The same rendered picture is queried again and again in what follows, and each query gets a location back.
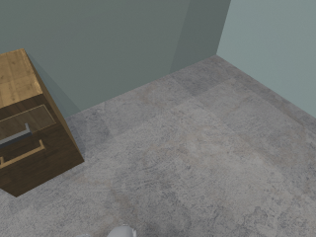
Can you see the handle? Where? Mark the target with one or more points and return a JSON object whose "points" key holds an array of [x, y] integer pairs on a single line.
{"points": [[16, 137], [22, 158]]}

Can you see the drawer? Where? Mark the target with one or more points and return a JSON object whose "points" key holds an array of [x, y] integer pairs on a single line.
{"points": [[37, 118]]}

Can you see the cabinet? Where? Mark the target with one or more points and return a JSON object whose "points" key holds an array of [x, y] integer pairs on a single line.
{"points": [[22, 89]]}

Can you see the left robot thigh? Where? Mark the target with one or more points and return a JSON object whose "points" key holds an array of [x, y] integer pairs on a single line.
{"points": [[123, 231]]}

